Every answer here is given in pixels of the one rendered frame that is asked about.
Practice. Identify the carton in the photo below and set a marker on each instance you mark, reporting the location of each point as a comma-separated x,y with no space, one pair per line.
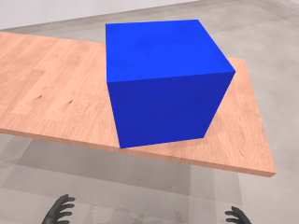
165,80

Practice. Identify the table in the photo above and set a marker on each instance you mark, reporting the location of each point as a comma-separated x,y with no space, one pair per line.
55,89

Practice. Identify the robot left hand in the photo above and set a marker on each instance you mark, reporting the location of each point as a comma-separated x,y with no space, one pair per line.
54,213

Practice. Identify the robot right hand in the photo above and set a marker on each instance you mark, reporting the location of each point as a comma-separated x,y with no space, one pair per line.
242,218

